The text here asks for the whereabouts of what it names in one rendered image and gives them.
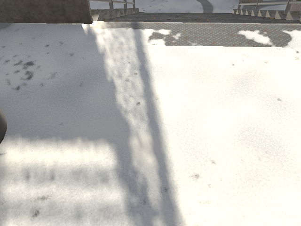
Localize stairs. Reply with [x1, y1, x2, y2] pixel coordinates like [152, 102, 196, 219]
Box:
[103, 12, 301, 24]

